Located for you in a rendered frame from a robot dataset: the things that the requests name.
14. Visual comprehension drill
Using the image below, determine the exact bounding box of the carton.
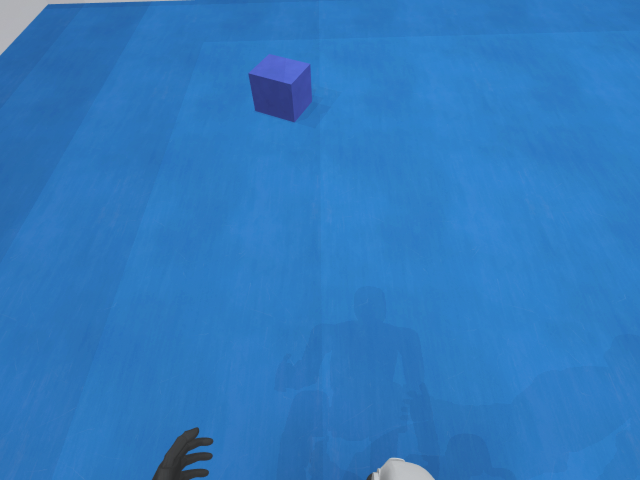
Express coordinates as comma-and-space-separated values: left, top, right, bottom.
248, 54, 312, 122

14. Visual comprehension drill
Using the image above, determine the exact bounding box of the left robot hand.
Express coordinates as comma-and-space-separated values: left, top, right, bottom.
152, 427, 213, 480

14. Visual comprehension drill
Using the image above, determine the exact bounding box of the robot right shin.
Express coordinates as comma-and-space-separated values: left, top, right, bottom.
381, 458, 405, 468

